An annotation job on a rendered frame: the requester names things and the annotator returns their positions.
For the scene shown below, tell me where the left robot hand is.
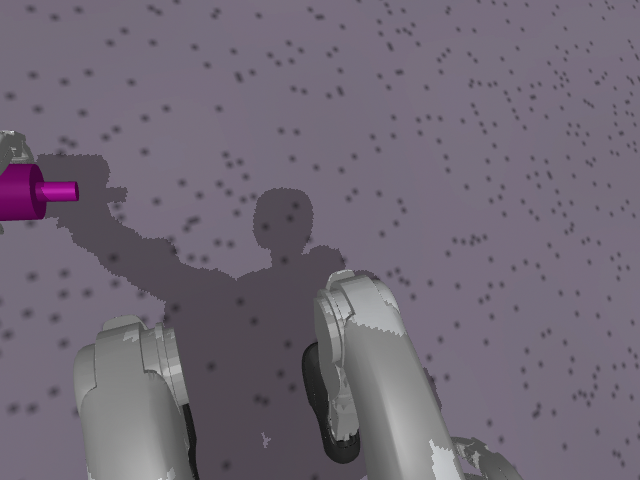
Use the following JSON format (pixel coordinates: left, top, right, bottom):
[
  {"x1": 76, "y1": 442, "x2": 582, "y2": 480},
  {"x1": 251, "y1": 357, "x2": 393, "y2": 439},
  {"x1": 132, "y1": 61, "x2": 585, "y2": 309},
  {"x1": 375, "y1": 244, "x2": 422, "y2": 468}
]
[{"x1": 0, "y1": 131, "x2": 34, "y2": 235}]

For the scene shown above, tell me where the bottle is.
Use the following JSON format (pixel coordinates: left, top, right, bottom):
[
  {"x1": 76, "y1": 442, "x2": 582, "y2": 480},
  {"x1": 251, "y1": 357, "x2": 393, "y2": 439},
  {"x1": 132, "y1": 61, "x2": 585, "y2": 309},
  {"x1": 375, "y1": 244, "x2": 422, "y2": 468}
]
[{"x1": 0, "y1": 164, "x2": 79, "y2": 221}]

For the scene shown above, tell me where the right robot hand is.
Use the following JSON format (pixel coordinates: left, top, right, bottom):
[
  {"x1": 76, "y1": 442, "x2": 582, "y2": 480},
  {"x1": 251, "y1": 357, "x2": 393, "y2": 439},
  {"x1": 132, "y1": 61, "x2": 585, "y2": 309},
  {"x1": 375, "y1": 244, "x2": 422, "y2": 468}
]
[{"x1": 451, "y1": 437, "x2": 523, "y2": 480}]

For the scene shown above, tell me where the left robot foot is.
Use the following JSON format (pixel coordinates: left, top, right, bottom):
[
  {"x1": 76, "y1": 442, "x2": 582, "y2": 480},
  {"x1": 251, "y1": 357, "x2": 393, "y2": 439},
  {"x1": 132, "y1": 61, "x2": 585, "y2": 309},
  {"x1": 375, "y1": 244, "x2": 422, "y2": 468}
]
[{"x1": 182, "y1": 404, "x2": 200, "y2": 480}]

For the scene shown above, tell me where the right robot foot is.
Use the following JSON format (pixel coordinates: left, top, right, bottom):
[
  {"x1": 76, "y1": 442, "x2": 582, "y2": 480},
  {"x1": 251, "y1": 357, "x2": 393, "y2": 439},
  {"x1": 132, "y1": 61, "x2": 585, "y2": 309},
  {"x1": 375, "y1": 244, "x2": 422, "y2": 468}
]
[{"x1": 302, "y1": 342, "x2": 360, "y2": 464}]

